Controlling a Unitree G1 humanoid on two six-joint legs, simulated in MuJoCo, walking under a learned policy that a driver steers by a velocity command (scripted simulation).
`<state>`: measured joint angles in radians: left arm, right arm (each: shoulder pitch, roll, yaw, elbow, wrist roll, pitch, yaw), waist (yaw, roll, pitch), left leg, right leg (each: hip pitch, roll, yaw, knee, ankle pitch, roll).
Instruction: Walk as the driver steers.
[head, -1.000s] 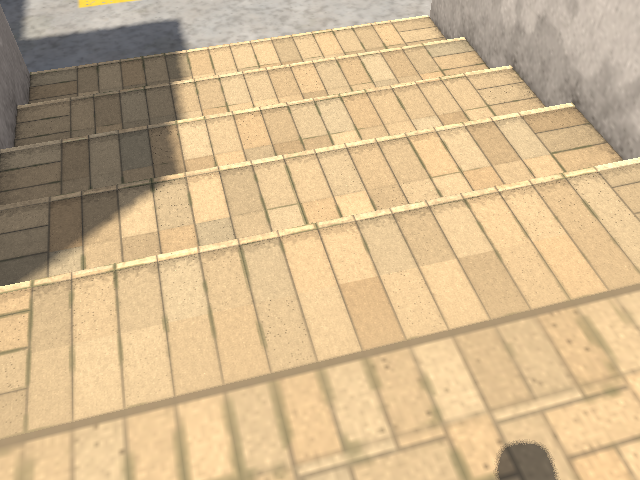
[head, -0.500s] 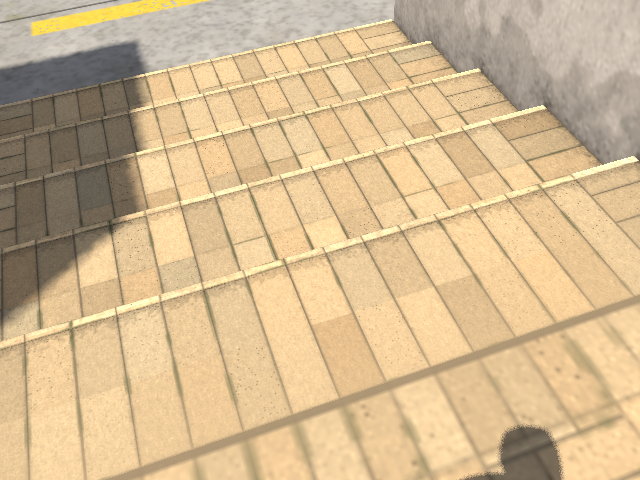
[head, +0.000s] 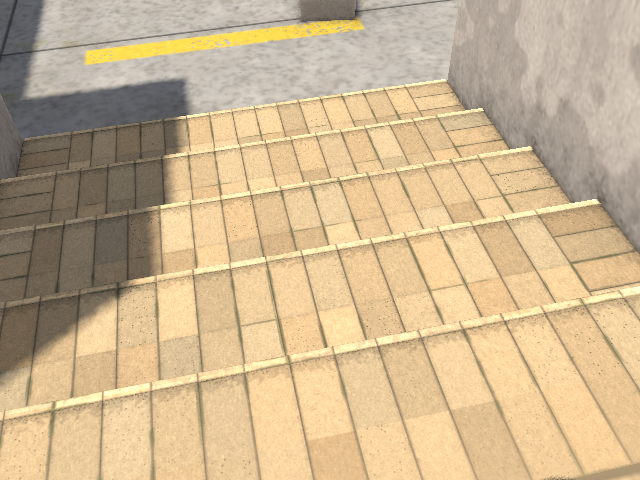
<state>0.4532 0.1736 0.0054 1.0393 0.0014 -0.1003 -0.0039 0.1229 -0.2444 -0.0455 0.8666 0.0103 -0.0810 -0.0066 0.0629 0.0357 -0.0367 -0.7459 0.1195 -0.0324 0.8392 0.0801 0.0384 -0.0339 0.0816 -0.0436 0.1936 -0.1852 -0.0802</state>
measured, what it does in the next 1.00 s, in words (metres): walks ahead: left foot, then right foot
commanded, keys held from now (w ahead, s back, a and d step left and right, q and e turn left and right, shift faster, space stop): w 0.92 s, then w+q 0.08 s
